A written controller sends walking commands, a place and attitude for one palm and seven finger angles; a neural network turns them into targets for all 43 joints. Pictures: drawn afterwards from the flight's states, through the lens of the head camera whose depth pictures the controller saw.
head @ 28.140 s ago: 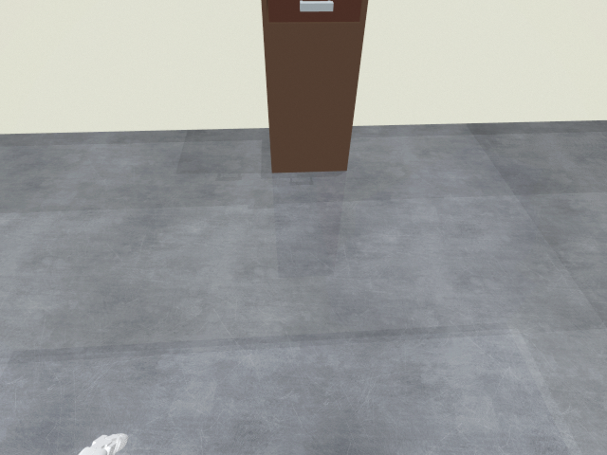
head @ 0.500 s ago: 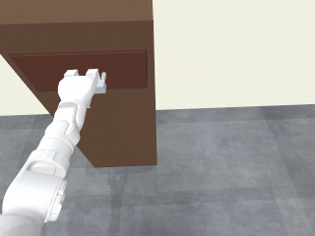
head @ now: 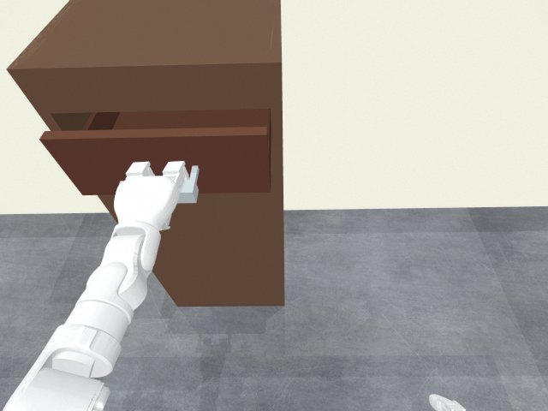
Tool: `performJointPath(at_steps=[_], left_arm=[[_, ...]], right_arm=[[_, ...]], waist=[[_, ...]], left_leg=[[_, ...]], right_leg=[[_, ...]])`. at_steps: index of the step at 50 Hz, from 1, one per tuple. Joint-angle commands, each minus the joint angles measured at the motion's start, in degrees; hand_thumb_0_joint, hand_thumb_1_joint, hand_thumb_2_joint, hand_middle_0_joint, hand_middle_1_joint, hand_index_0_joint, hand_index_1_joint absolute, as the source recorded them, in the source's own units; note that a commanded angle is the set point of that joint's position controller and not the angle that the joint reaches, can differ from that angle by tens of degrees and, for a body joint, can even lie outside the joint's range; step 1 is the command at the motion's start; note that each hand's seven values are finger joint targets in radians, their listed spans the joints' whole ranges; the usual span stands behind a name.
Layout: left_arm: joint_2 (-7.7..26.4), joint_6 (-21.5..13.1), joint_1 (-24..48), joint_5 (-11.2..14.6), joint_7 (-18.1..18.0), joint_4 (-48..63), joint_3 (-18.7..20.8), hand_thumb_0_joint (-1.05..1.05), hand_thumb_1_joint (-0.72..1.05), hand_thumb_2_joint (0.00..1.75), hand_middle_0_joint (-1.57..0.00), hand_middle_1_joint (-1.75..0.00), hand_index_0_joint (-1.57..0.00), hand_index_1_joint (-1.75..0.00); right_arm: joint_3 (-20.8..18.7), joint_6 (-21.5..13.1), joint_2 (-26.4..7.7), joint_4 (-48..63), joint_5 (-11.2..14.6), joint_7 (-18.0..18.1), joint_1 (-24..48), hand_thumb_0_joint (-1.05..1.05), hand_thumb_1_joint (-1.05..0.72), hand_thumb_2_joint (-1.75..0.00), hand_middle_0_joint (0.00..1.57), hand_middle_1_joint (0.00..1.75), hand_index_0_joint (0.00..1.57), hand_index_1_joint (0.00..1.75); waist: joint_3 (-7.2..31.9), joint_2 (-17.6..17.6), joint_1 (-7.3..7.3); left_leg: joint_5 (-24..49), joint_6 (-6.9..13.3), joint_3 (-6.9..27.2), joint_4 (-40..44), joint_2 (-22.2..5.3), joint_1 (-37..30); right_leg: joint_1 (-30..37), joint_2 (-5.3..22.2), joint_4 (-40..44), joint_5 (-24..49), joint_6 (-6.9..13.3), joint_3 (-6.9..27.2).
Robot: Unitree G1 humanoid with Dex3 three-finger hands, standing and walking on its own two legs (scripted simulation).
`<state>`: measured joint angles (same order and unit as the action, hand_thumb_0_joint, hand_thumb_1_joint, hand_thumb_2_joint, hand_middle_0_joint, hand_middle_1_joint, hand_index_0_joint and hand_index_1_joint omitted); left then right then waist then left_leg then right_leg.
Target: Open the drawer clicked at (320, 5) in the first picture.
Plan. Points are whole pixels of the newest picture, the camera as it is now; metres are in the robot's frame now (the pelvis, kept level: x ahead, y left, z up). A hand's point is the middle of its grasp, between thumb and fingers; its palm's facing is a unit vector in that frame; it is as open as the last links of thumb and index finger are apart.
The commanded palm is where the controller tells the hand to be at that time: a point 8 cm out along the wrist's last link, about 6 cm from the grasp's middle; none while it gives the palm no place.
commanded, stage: pull the drawer open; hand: left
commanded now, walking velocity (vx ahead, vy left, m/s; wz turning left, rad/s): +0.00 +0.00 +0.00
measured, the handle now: (161, 181) +0.46 +0.20 +0.06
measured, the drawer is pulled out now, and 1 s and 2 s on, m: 0.06 0.18 0.30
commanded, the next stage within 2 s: none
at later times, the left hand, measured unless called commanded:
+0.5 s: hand (152, 253) +0.34 +0.19 +0.04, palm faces -0.01 -0.07 -1.00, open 6.3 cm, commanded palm +0.30 +0.21 +0.09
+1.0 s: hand (143, 291) +0.28 +0.19 +0.04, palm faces +0.01 -0.08 -1.00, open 6.3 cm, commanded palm +0.24 +0.21 +0.09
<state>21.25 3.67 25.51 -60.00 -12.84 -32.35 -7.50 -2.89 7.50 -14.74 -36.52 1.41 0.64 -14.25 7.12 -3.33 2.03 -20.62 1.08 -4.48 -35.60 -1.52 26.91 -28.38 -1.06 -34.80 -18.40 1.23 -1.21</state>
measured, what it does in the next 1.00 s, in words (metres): stands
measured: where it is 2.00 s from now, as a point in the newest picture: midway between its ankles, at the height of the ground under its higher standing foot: outside the picture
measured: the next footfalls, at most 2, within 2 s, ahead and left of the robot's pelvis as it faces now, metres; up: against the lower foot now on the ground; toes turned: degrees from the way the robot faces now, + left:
none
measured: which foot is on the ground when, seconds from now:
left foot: down 0.00-1.00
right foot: down 0.00-1.00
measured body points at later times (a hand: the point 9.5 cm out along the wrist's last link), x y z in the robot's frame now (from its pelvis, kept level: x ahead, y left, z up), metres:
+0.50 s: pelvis -0.01 -0.01 +0.00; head +0.02 -0.04 +0.45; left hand +0.33 +0.19 +0.09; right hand +0.14 -0.26 -0.12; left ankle -0.04 +0.10 -0.72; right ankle -0.02 -0.11 -0.72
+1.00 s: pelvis -0.02 -0.01 +0.00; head -0.01 -0.04 +0.45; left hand +0.27 +0.19 +0.09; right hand +0.17 -0.24 -0.10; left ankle -0.04 +0.10 -0.72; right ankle -0.02 -0.11 -0.72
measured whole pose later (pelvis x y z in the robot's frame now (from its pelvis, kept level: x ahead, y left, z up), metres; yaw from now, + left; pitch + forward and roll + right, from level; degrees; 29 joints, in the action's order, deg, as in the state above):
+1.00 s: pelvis -0.02 -0.01 +0.00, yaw +0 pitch +5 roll +1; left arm 20.9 3.0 1.1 -58.9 -12.3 -9.5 -8.0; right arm -0.6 4.4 -13.4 -36.2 0.7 2.1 -7.1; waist 4.4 -3.4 -1.7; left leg -18.4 0.1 -4.5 -32.9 -1.3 19.4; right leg -22.0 -1.0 -34.4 -17.5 2.2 -1.1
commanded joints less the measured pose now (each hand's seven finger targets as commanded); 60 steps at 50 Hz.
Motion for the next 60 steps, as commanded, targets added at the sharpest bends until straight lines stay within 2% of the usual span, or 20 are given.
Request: performJointPath(at_steps=[1,2,3,5,10,14,18,20,24,33,38,39,41,44,49,52,53,57,59,60], left_arm=[[11.22,1.74,14.58,0.49,-1.58,8.9,5.15,0.0,0.9,0.9,-0.4,-1.35,-0.4,-1.35],[12.01,1.64,16.0,0.31,-1.59,9.78,5.63,0.0,0.9,0.9,-0.4,-1.35,-0.4,-1.35],[13.9,1.49,14.9,0.13,-1.65,11.11,7.46,0.0,0.9,0.9,-0.4,-1.35,-0.4,-1.35],[10.2,1.61,13.12,0.28,-1.52,12.58,4.52,0.0,0.9,0.9,-0.4,-1.35,-0.4,-1.35],[11.92,1.29,9.53,1.01,-0.82,12.78,6.35,0.0,0.9,0.9,-0.4,-1.35,-0.4,-1.35],[10.79,0.53,7.54,0.97,-0.76,16.79,5.45,0.0,0.9,0.9,-0.4,-1.35,-0.4,-1.35],[12.85,0.31,0.77,1.75,-0.8,19.12,8.63,0.0,0.9,0.9,-0.4,-1.35,-0.4,-1.35],[11.65,0.04,-0.96,2.13,-0.66,20.63,7.84,0.0,0.9,0.9,-0.4,-1.35,-0.4,-1.35],[11.6,-0.2,-4.55,1.97,-1.2,24.72,8.17,0.0,0.9,0.9,-0.4,-1.35,-0.4,-1.35],[10.33,0.5,-3.49,1.18,-2.81,27.24,6.55,0.0,0.9,0.9,-0.4,-1.35,-0.4,-1.35],[11.91,0.8,-8.39,1.47,-2.98,29.09,8.62,0.0,0.9,0.9,-0.4,-1.35,-0.4,-1.35],[9.94,0.87,-9.8,1.41,-2.76,29.09,6.71,0.0,0.9,0.9,-0.4,-1.35,-0.4,-1.35],[10.09,0.96,-10.41,2.14,-2.34,28.88,6.94,0.0,0.9,0.9,-0.4,-1.35,-0.4,-1.35],[11.35,0.68,-13.88,2.24,-2.12,31.06,8.58,0.0,0.9,0.9,-0.4,-1.35,-0.4,-1.35],[9.94,0.34,-20.69,2.51,-2.01,34.86,8.43,0.0,0.9,0.9,-0.4,-1.35,-0.4,-1.35],[9.72,0.42,-19.33,2.34,-2.23,35.71,7.96,0.0,0.9,0.9,-0.4,-1.35,-0.4,-1.35],[11.4,0.44,-19.93,2.12,-2.43,35.95,9.61,0.0,0.9,0.9,-0.4,-1.35,-0.4,-1.35],[8.94,0.69,-22.46,1.35,-3.06,39.16,7.44,0.0,0.9,0.9,-0.4,-1.35,-0.4,-1.35],[10.39,1.02,-24.86,1.48,-3.29,39.51,9.13,0.0,0.9,0.9,-0.4,-1.35,-0.4,-1.35],[8.64,1.01,-25.58,1.68,-3.22,40.35,7.62,0.0,0.9,0.9,-0.4,-1.35,-0.4,-1.35]], right_arm=[[-2.15,-2.06,-7.31,6.32,-0.03,0.68,0.95,0.0,-0.9,-0.9,0.2,0.3,0.2,0.3],[-2.16,-2.07,-7.27,6.23,0.02,0.81,1.21,0.0,-0.9,-0.9,0.2,0.3,0.2,0.3],[-2.28,-1.91,-7.3,6.34,-0.06,0.98,1.66,0.0,-0.9,-0.9,0.2,0.3,0.2,0.3],[-2.04,-2.15,-6.58,6.89,-0.07,0.97,2.58,0.0,-0.9,-0.9,0.2,0.3,0.2,0.3],[-1.3,-2.2,-6.56,7.38,-0.12,1.56,4.84,0.0,-0.9,-0.9,0.2,0.3,0.2,0.3],[-1.28,-2.51,-6.03,7.94,-0.14,1.52,6.05,0.0,-0.9,-0.9,0.2,0.3,0.2,0.3],[-1.29,-2.92,-6.13,8.26,-0.34,1.57,7.21,0.0,-0.9,-0.9,0.2,0.3,0.2,0.3],[-1.0,-3.14,-5.84,8.53,-0.3,1.62,7.81,0.0,-0.9,-0.9,0.2,0.3,0.2,0.3],[-1.11,-3.7,-5.67,8.72,-0.35,1.41,8.97,0.0,-0.9,-0.9,0.2,0.3,0.2,0.3],[-0.89,-4.76,-5.64,7.77,-0.25,1.7,10.49,0.0,-0.9,-0.9,0.2,0.3,0.2,0.3],[-0.77,-5.13,-5.36,7.95,-0.5,1.87,11.46,0.0,-0.9,-0.9,0.2,0.3,0.2,0.3],[-0.44,-5.32,-5.05,8.29,-0.63,1.82,12.02,0.0,-0.9,-0.9,0.2,0.3,0.2,0.3],[-0.21,-5.5,-5.05,8.24,-0.43,2.01,12.65,0.0,-0.9,-0.9,0.2,0.3,0.2,0.3],[-0.03,-5.64,-4.91,8.93,-0.63,2.05,13.39,0.0,-0.9,-0.9,0.2,0.3,0.2,0.3],[0.14,-6.0,-4.63,9.65,-0.76,1.47,14.38,0.0,-0.9,-0.9,0.2,0.3,0.2,0.3],[0.38,-6.28,-4.55,9.71,-0.79,1.51,14.85,0.0,-0.9,-0.9,0.2,0.3,0.2,0.3],[0.32,-6.18,-4.78,9.53,-0.81,1.59,15.01,0.0,-0.9,-0.9,0.2,0.3,0.2,0.3],[0.3,-6.52,-4.22,9.84,-1.14,1.19,14.97,0.0,-0.9,-0.9,0.2,0.3,0.2,0.3],[0.43,-6.44,-4.33,9.67,-1.13,1.14,15.08,0.0,-0.9,-0.9,0.2,0.3,0.2,0.3],[0.5,-6.46,-4.14,9.99,-1.18,1.07,15.4,0.0,-0.9,-0.9,0.2,0.3,0.2,0.3]], waist=[[15.67,3.84,-1.61],[16.3,4.56,-1.4],[18.29,3.62,-2.38],[18.35,2.88,-2.45],[15.03,5.5,-3.11],[16.24,2.23,-3.69],[16.94,5.1,-4.98],[15.32,5.56,-4.88],[14.78,3.12,-5.58],[10.63,3.55,-4.42],[13.49,4.66,-5.99],[12.53,4.29,-6.03],[10.43,4.54,-5.86],[11.18,4.57,-6.95],[9.94,3.75,-7.37],[7.74,4.39,-6.72],[8.14,4.6,-7.03],[9.63,1.99,-7.37],[9.83,3.49,-7.67],[9.09,4.02,-7.45]], left_leg=[[28.89,1.24,1.75,1.37,2.63,-8.09],[28.08,1.22,1.82,1.55,2.69,-8.15],[29.09,1.15,1.78,1.55,2.79,-8.57],[29.96,1.12,1.78,1.36,2.87,-9.9],[25.08,1.05,1.56,2.35,3.38,-7.25],[26.45,0.96,1.43,2.44,3.33,-9.38],[26.93,0.87,1.37,2.63,3.42,-8.86],[25.47,0.87,1.36,3.13,3.62,-7.86],[25.1,0.68,1.36,3.72,3.47,-8.93],[19.33,0.51,1.63,4.6,3.49,-9.13],[20.73,0.49,1.55,4.61,3.75,-9.46],[20.33,0.55,1.55,4.73,3.76,-9.26],[18.77,0.54,1.42,5.02,3.83,-8.62],[19.18,0.47,1.46,5.39,3.81,-8.77],[20.18,0.26,1.53,5.43,3.7,-9.66],[17.52,0.38,1.5,5.55,3.73,-9.02],[17.44,0.28,1.45,5.61,3.75,-8.89],[19.79,0.14,1.57,5.19,3.63,-10.73],[20.02,0.02,1.74,5.2,3.6,-10.46],[20.22,0.11,1.78,5.02,3.67,-10.29]], right_leg=[[12.14,-1.64,1.64,26.59,0.61,0.01],[12.78,-1.55,1.55,26.74,0.6,0.08],[14.37,-1.5,1.34,27.22,0.83,0.47],[13.8,-1.35,1.38,27.82,0.72,0.3],[15.46,-1.06,1.95,26.86,0.51,0.49],[15.46,-0.95,2.03,27.12,0.72,0.89],[18.62,-0.73,2.17,30.66,0.52,1.53],[18.62,-0.64,2.15,30.73,0.3,1.38],[18.17,-0.68,2.5,28.15,0.56,1.59],[14.57,-0.97,4.02,19.84,0.67,1.46],[18.0,-0.6,3.7,23.0,0.59,2.03],[17.32,-0.45,3.6,22.78,0.45,1.87],[16.87,-0.46,4.14,21.8,0.29,1.86],[18.37,-0.3,4.01,22.36,0.32,2.15],[17.78,-0.55,4.0,22.66,0.5,1.96],[16.34,-0.54,4.7,19.68,0.32,2.05],[16.99,-0.61,4.84,19.22,0.4,2.39],[16.53,-0.65,4.07,20.76,0.74,1.82],[17.21,-0.61,3.94,21.37,0.68,1.93],[16.95,-0.59,3.85,22.17,0.61,1.86]])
